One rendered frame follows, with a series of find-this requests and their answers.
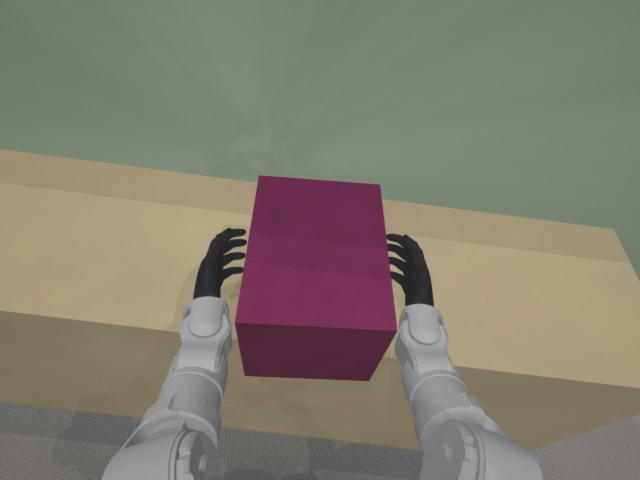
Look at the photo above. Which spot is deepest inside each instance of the right robot upper arm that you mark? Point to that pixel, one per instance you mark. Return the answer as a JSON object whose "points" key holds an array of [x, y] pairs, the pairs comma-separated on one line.
{"points": [[461, 450]]}

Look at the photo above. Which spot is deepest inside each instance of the left robot hand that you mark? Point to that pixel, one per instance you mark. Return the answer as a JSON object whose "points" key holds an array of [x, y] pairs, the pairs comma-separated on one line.
{"points": [[211, 273]]}

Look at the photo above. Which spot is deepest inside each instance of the left robot upper arm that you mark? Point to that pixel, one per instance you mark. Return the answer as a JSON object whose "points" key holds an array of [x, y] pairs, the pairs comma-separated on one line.
{"points": [[187, 454]]}

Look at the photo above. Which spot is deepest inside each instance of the robot left forearm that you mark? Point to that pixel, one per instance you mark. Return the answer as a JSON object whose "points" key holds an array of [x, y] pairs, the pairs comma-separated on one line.
{"points": [[193, 390]]}

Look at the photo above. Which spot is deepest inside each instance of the robot right forearm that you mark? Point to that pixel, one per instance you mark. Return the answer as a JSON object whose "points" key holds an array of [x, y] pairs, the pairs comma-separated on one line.
{"points": [[434, 389]]}

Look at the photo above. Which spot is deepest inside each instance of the pedestal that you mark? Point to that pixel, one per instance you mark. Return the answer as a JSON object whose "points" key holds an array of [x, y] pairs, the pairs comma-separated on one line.
{"points": [[98, 262]]}

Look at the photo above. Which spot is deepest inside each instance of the right robot hand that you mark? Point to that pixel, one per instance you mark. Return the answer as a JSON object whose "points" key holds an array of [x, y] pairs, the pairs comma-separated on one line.
{"points": [[416, 281]]}

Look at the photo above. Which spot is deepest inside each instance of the carton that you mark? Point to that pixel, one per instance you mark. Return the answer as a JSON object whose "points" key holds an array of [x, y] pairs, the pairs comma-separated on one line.
{"points": [[316, 298]]}

